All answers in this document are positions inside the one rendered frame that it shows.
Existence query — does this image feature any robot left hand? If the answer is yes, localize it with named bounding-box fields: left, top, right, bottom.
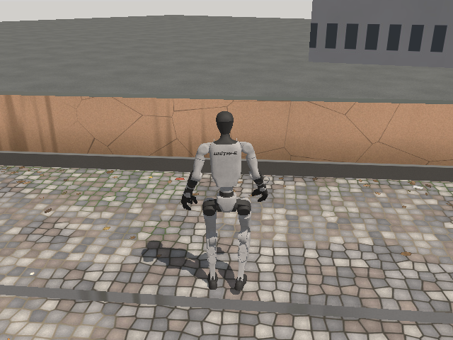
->
left=181, top=195, right=197, bottom=210

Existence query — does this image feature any robot right forearm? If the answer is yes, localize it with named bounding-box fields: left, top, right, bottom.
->
left=254, top=169, right=267, bottom=192

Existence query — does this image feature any robot left forearm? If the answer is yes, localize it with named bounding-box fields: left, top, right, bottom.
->
left=183, top=170, right=197, bottom=198

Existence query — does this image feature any robot right hand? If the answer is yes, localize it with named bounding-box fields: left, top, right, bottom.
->
left=252, top=189, right=268, bottom=202

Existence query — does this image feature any robot left foot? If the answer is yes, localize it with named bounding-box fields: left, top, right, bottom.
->
left=207, top=272, right=218, bottom=290

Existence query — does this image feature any right robot upper arm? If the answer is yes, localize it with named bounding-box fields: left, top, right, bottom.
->
left=240, top=142, right=260, bottom=180

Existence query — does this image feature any left robot upper arm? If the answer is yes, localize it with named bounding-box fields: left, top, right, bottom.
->
left=191, top=142, right=211, bottom=181

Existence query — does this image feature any robot left thigh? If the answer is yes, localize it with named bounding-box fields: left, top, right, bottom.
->
left=202, top=198, right=218, bottom=246

